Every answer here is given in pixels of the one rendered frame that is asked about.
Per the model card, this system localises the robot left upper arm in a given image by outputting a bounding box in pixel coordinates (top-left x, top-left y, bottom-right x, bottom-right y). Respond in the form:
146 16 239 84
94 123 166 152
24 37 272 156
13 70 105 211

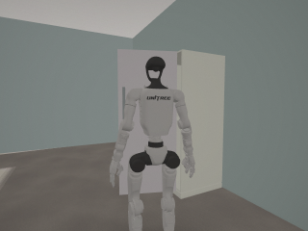
122 88 141 132

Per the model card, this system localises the robot left thigh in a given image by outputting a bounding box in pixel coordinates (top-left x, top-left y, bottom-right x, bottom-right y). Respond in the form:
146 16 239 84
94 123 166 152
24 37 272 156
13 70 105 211
127 151 147 217

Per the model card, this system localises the handle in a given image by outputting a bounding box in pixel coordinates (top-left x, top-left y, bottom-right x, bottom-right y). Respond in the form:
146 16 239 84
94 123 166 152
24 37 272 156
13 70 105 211
122 87 125 119

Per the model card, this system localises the robot right hand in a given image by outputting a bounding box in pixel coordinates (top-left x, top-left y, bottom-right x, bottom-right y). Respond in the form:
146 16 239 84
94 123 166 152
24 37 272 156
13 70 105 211
181 155 195 178

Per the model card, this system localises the robot right upper arm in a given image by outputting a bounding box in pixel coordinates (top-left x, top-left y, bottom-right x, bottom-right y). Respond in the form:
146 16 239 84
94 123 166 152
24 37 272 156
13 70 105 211
171 89 191 130

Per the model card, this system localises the left robot forearm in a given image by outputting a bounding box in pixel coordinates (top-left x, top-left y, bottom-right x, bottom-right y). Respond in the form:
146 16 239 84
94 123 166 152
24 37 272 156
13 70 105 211
112 119 129 162

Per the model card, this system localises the robot left hand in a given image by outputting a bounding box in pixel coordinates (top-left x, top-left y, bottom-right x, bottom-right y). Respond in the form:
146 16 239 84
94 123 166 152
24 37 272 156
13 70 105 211
109 160 123 187

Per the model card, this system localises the robot head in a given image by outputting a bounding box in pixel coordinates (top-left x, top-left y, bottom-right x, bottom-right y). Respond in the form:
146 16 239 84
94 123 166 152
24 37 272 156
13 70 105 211
145 56 168 90

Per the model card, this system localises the right robot forearm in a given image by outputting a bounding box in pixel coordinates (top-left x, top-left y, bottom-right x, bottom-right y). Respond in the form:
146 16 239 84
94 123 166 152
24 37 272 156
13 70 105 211
181 125 193 156

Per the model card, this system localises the fridge door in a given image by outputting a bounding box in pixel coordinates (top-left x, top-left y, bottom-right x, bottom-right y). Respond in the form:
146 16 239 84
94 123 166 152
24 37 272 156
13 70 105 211
117 49 177 195

